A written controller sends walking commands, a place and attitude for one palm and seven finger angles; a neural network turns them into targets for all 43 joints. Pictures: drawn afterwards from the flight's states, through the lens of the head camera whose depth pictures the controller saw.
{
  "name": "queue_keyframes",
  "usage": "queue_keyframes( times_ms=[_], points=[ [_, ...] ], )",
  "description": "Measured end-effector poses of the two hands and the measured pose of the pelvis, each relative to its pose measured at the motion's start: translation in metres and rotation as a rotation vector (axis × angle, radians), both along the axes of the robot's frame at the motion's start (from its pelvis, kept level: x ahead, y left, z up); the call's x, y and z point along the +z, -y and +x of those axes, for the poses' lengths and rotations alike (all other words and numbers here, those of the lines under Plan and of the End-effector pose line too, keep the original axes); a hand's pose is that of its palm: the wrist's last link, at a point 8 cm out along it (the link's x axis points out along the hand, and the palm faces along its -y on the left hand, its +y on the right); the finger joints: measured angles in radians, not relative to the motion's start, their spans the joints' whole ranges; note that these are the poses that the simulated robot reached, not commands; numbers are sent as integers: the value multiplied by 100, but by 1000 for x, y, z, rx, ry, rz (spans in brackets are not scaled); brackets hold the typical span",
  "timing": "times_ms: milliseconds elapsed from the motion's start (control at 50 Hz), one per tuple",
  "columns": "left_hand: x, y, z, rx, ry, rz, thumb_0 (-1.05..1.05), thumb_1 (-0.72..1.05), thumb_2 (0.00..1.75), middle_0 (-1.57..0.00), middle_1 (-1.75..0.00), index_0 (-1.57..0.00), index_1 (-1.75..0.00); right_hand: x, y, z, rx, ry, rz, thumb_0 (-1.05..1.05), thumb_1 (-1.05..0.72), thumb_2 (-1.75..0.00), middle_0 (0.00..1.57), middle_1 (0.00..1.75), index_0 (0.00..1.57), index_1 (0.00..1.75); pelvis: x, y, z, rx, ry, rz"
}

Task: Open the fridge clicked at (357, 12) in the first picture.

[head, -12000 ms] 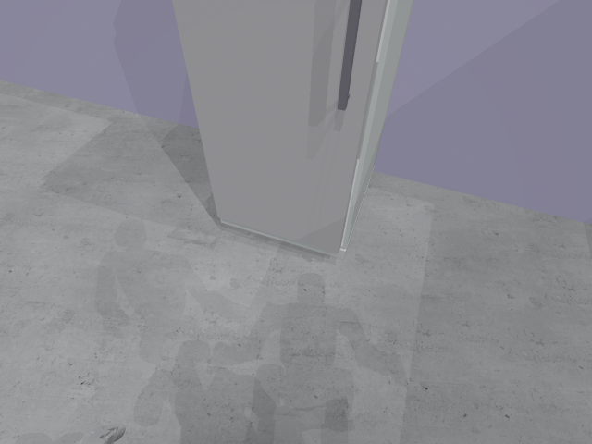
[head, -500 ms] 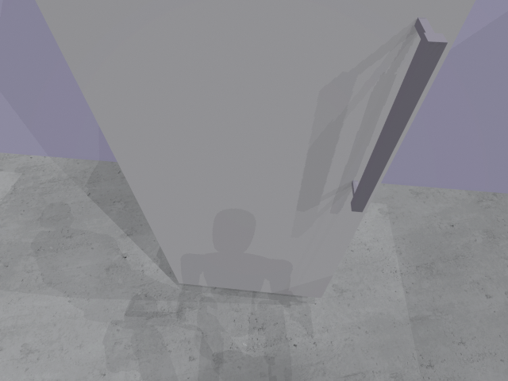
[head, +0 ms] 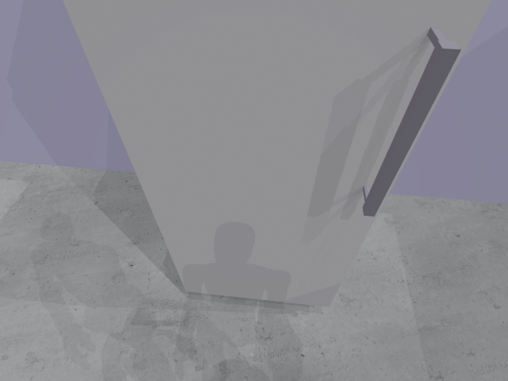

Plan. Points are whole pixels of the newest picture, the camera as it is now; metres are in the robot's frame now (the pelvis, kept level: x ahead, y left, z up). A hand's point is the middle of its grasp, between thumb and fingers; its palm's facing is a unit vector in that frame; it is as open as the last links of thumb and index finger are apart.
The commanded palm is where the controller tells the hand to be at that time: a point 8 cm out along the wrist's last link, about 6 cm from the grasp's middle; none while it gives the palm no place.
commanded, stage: come to a stop and stand still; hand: right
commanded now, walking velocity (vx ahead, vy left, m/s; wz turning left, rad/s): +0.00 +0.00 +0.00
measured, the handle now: (395, 140) +0.46 -0.19 +0.15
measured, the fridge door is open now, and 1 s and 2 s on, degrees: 0 0 0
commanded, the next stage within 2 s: look again from close up in 0.50 s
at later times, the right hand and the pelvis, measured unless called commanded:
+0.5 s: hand out of the picture +0.03 -0.21 -0.18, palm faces +0.01 +0.98 -0.22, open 7.4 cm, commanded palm none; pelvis +0.01 -0.03 +0.00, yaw +0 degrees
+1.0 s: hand out of the picture +0.00 -0.20 -0.18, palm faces +0.00 +0.98 -0.19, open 7.4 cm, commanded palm none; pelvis +0.01 -0.02 +0.00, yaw +0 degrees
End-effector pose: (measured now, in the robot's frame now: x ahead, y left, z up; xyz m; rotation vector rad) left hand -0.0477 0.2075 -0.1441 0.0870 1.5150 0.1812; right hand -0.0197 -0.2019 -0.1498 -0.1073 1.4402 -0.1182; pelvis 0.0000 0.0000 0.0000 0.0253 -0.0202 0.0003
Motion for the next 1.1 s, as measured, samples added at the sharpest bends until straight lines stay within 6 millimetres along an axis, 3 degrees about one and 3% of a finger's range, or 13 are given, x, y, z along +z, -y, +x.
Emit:
queue_keyframes(
  times_ms=[140, 300, 540, 680, 880, 1100],
  points=[
    [-9, 15, 38, -38, 122, -3, 1, 92, 90, -20, -30, -20, -30, -2, 23, 12, 10, 35, -29, 1, -91, -90, 20, 30, 20, 30, -7, 17, 7, -13, 2, 2],
    [-4, 8, 69, -68, 186, 34, 3, 94, 90, -20, -30, -20, -30, 3, 51, 38, 12, 107, -72, 1, -91, -90, 20, 30, 20, 30, -6, 27, 13, -5, 2, -14],
    [9, 1, 105, -103, 270, 57, 1, 91, 90, -20, -30, -20, -30, 5, 58, 42, 29, 108, -73, 0, -91, -90, 20, 30, 20, 30, -1, 26, 14, 2, 5, -21],
    [10, -1, 106, -110, 259, 57, 0, 91, 90, -20, -30, -20, -30, 4, 52, 33, 27, 84, -58, 0, -91, -90, 20, 30, 20, 30, 0, 23, 13, 1, 6, -20],
    [9, -6, 89, -97, 198, 57, 0, 91, 90, -20, -30, -20, -30, 4, 45, 20, 23, 39, -45, 1, -91, -90, 20, 30, 20, 30, 2, 19, 12, 2, 4, -21],
    [8, -9, 76, -79, 163, 54, 0, 91, 90, -20, -30, -20, -30, 5, 43, 22, 27, 34, -50, 1, -91, -90, 20, 30, 20, 30, 3, 15, 12, 6, 5, -23]
  ],
)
